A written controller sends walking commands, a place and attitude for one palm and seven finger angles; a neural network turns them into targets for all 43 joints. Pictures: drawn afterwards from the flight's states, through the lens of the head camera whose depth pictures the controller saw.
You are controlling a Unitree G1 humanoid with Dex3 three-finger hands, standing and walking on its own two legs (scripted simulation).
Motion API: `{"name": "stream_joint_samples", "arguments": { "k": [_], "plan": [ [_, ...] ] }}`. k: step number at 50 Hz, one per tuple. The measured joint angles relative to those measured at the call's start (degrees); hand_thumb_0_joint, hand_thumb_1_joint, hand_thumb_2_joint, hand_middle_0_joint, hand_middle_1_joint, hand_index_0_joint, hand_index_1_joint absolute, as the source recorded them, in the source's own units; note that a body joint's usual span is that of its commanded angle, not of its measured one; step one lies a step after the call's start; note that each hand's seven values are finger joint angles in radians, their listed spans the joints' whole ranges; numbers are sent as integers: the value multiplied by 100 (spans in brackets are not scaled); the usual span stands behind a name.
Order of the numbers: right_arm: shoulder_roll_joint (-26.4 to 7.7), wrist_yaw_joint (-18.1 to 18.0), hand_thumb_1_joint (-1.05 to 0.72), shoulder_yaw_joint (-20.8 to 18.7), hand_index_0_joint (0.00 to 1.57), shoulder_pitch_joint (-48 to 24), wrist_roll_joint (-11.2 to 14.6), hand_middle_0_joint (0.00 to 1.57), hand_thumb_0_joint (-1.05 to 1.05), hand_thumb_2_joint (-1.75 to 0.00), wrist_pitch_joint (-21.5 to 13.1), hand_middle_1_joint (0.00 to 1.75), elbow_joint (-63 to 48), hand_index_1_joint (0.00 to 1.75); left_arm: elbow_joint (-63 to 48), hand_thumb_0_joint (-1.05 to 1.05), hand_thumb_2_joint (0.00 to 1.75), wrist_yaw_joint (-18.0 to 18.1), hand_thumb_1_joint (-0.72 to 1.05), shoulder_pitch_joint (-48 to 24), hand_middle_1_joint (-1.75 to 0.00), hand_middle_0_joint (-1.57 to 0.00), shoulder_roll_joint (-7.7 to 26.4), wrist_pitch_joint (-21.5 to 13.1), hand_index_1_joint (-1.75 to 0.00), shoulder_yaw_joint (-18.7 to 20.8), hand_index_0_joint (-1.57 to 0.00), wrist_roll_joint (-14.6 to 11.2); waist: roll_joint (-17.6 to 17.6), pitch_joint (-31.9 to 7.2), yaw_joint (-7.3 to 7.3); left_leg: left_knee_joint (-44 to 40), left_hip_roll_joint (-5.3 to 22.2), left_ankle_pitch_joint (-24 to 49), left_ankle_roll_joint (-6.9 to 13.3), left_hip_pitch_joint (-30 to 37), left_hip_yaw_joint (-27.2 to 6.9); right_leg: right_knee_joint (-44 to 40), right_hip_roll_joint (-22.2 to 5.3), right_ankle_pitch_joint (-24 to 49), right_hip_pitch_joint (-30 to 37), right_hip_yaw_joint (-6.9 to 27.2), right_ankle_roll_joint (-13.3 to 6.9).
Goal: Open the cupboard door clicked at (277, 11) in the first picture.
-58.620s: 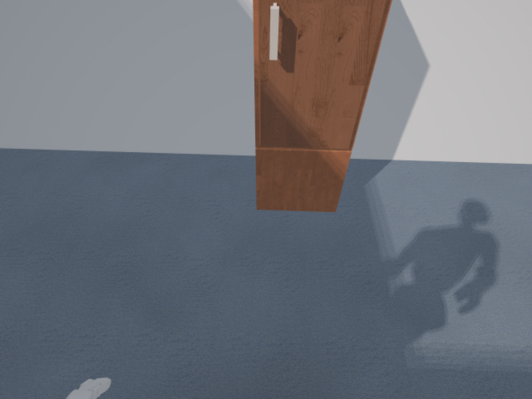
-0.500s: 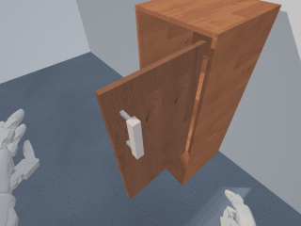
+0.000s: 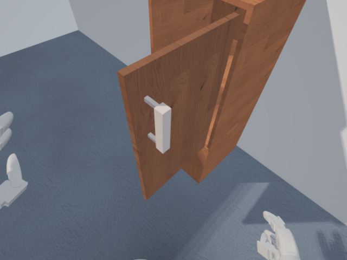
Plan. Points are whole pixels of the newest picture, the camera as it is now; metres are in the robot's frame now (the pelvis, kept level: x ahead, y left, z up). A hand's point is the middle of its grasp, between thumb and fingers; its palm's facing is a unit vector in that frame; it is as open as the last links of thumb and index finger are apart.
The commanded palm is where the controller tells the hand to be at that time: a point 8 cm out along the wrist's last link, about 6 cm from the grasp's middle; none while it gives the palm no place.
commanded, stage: step back with the hand held close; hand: left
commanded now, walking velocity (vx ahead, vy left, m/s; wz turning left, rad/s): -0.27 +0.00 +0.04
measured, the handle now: (156, 125) +0.38 +0.07 +0.11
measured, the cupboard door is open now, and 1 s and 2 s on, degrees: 91 91 91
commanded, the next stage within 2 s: stop stepping back and stand still in 0.54 s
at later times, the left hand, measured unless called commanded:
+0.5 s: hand out of the picture +0.10 +0.30 +0.16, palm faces +0.47 -0.77 -0.43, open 7.4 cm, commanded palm +0.02 +0.33 +0.18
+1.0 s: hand out of the picture -0.03 +0.27 +0.17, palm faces +0.49 -0.77 -0.42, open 7.4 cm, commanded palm -0.07 +0.30 +0.18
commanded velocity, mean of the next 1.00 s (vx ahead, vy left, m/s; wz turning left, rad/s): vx -0.11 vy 0.02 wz -0.01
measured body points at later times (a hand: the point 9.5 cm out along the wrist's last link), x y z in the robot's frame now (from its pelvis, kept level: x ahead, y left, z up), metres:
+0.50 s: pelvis -0.11 +0.02 -0.01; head -0.07 +0.05 +0.44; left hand +0.07 +0.33 +0.19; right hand +0.07 -0.21 -0.08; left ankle -0.03 +0.10 -0.74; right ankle -0.07 -0.12 -0.70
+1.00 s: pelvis -0.21 +0.00 -0.01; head -0.24 +0.00 +0.44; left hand -0.06 +0.31 +0.19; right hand -0.09 -0.26 -0.10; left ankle -0.20 +0.11 -0.74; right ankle -0.29 -0.10 -0.74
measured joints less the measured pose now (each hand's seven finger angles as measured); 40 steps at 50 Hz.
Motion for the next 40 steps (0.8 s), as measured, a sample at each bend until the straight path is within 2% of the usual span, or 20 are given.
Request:
{"name": "stream_joint_samples", "arguments": {
  "k": [7, 10, 12, 14, 17, 19, 21, 22, 24, 26, 29, 33, 35, 37, 39, 40],
  "plan": [
    [62, 44, -91, 48, 21, 170, -26, 21, 2, -90, -313, 30, -74, 30, -96, 2, 89, 66, 89, -79, -31, -21, -58, -273, -30, 205, -21, 153, 2, -4, -38, 364, -112, 92, 109, -407, -102, 654, 16, -244, -312, 66, 4],
    [76, 75, -91, 55, 21, 197, -34, 21, 2, -90, -419, 30, -2, 30, -33, 2, 89, 82, 89, -155, -31, -21, -187, -361, -30, 255, -21, 188, 111, -43, 28, 485, -89, 154, 104, -620, -141, 758, 98, -441, -331, 72, -18],
    [91, 101, -90, 54, 21, 160, -46, 21, 2, -90, -470, 30, 86, 30, -22, 2, 89, 94, 89, -171, -31, -21, -284, -389, -30, 240, -21, 161, 189, 7, 50, 535, -58, 97, 59, -694, -179, 720, 125, -297, -364, 25, -43],
    [110, 127, -90, 59, 21, 159, -57, 21, 2, -90, -503, 30, 194, 30, -67, 2, 89, 115, 89, -141, -31, -21, -357, -415, -30, 160, -21, 139, 177, -1, 82, 749, -78, -420, -86, -817, -210, 668, 110, -206, -399, 15, -74],
    [97, 146, -90, 58, 21, 194, -100, 21, 2, -90, -497, 30, 392, 30, -166, 2, 90, 151, 89, -73, -31, -21, -445, -433, -30, -11, -21, 156, 74, -110, 129, 1513, -138, -927, -215, -799, -288, 670, 61, -119, -478, 89, -33],
    [77, 115, -90, 68, 21, 250, -113, 21, 2, -90, -475, 30, 455, 30, -203, 2, 90, 150, 89, -105, -31, -21, -437, -410, -30, -73, -21, 163, 11, -227, 81, 1243, -100, -912, -236, -437, -323, 688, 28, -81, -560, 86, 36],
    [90, 43, -90, 58, 21, 212, -113, 21, 2, -90, -487, 30, 480, 30, -172, 2, 90, 158, 89, -327, -31, -21, -320, -395, -30, -38, -21, 161, -126, -170, 3, 857, -178, -457, -35, -343, -309, 815, -57, -123, -698, 98, 70],
    [113, 21, -91, 53, 21, 163, -126, 21, 2, -90, -513, 30, 475, 30, -126, 2, 89, 167, 88, -458, -31, -21, -255, -399, -31, 16, -21, 160, -188, -80, 9, 816, -209, -352, 40, -364, -281, 1032, -31, -386, -800, 181, 45],
    [191, 41, -91, 40, 21, 71, -199, 21, 2, -90, -626, 30, 470, 30, -20, 2, 89, 181, 88, -578, -31, -21, -150, -442, -31, 169, -21, 139, -203, 29, -6, 631, -166, -176, 102, -383, -254, 1978, 164, -1164, -1076, 317, -7],
    [272, 108, -91, 34, 21, 39, -242, 21, 2, -90, -742, 30, 451, 30, -21, 2, 89, 196, 89, -532, -31, -21, -80, -461, -30, 292, -21, 101, -120, 47, -61, 366, -54, 49, 103, -406, -303, 2740, 369, -1500, -1196, 322, -30],
    [366, 248, -91, 51, 21, 37, -197, 21, 2, -90, -849, 30, 438, 30, -287, 2, 90, 214, 89, -287, -31, -21, -50, -432, -30, 337, -21, 40, -78, -9, -26, -57, 117, 405, 72, -416, -253, 3003, 441, -1563, -1036, 232, 15],
    [406, 308, -90, 93, 21, -5, -189, 21, 2, -90, -886, 30, 454, 30, -557, 2, 90, 189, 89, -29, -31, -21, -81, -373, -30, 176, -21, -22, -38, -165, -4, -516, 257, 833, 24, -516, -149, 2442, 366, -1683, -491, 105, 28],
    [414, 299, -90, 113, 21, -20, -197, 21, 2, -90, -879, 30, 436, 30, -548, 2, 90, 177, 89, -9, -31, -21, -37, -330, -30, 117, -21, -45, -23, -238, -34, -766, 268, 1085, -10, -580, -136, 1856, 342, -1772, -107, 25, -35],
    [418, 277, -90, 132, 21, -3, -190, 21, 2, -90, -861, 30, 370, 30, -490, 2, 90, 172, 89, 19, -31, -21, 72, -290, -30, 138, -21, -79, -32, -308, -103, -946, 210, 1265, -77, -682, -151, 931, 318, -1736, 395, -133, -143],
    [416, 269, -90, 160, 21, -16, -168, 21, 1, -90, -808, 30, 281, 30, -460, 2, 90, 160, 89, 105, -31, -21, 229, -286, -30, 269, -21, -100, -185, -346, -112, -738, 65, 981, -200, -947, -48, -129, 198, -1249, 820, -183, -338],
    [345, 267, -90, 151, 21, -65, -166, 21, 1, -90, -754, 30, 322, 30, -410, 2, 90, 129, 89, 114, -31, -21, 187, -302, -30, 245, -21, -101, -80, -279, -108, -316, 82, 523, -270, -1118, -123, -162, 238, -900, 794, -208, -389]
  ]
}}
